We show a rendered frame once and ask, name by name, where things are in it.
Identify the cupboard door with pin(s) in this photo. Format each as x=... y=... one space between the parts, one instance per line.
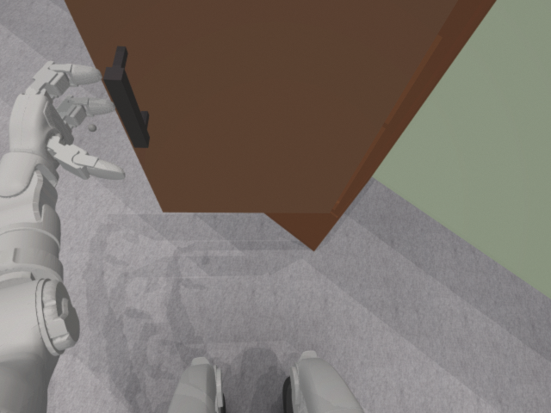
x=259 y=106

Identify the robot left hand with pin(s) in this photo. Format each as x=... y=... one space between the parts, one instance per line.
x=34 y=121

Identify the left robot upper arm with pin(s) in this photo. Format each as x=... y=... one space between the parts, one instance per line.
x=37 y=324

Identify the right robot thigh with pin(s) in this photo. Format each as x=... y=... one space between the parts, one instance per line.
x=316 y=384

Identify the handle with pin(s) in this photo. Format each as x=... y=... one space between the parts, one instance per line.
x=119 y=88

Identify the robot left forearm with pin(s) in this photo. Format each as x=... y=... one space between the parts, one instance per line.
x=29 y=225

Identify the robot right shin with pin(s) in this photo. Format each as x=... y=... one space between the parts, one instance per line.
x=305 y=355

